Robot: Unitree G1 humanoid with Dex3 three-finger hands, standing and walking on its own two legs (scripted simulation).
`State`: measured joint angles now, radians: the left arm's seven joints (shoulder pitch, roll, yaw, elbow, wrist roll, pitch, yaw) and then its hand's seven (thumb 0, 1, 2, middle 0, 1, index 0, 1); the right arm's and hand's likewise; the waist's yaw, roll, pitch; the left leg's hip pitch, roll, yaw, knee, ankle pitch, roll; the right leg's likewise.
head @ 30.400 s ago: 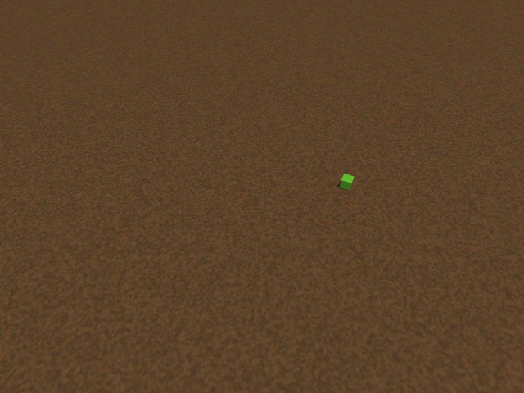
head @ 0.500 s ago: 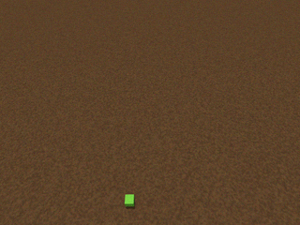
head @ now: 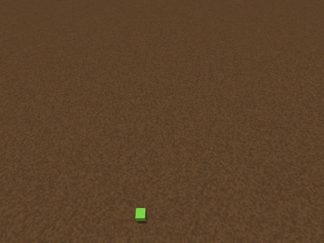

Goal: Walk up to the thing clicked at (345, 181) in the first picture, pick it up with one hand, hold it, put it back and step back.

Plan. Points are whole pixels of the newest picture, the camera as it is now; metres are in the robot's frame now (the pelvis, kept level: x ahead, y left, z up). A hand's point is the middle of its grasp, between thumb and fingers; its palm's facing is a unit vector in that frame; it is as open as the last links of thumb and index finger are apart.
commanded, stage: rise first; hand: left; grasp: from above
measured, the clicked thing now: (140, 214) +0.43 +0.16 -0.75
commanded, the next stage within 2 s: none
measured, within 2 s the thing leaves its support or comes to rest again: neither
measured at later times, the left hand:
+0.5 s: hand out of the picture +0.13 +0.25 -0.22, palm faces -0.16 -0.89 -0.44, open 13.0 cm
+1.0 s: hand out of the picture +0.18 +0.25 -0.37, palm faces -0.42 -0.59 -0.69, open 13.0 cm
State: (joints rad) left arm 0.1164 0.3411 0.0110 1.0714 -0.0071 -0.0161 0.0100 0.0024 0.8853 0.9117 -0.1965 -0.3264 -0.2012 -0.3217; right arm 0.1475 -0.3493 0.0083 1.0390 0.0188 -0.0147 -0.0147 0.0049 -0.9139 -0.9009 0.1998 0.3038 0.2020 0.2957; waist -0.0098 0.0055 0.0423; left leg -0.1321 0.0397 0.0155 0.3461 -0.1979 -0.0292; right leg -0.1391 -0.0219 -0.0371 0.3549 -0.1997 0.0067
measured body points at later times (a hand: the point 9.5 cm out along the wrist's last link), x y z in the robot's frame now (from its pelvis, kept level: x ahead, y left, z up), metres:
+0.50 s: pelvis -0.01 +0.01 -0.07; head +0.07 +0.02 +0.38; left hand +0.14 +0.30 -0.19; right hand +0.12 -0.25 -0.17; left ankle -0.01 +0.14 -0.75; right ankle -0.01 -0.12 -0.75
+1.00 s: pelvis -0.05 +0.01 -0.21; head +0.11 +0.03 +0.21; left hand +0.20 +0.28 -0.33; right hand +0.16 -0.25 -0.31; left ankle -0.01 +0.14 -0.75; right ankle -0.01 -0.12 -0.75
